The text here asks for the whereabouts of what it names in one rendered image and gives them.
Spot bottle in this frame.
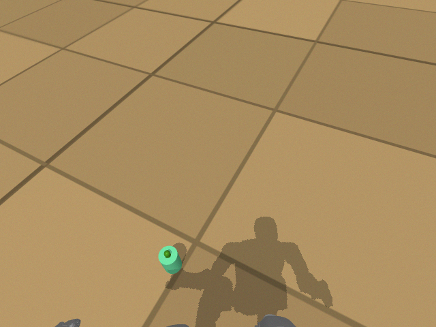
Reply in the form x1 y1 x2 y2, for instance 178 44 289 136
158 246 182 274

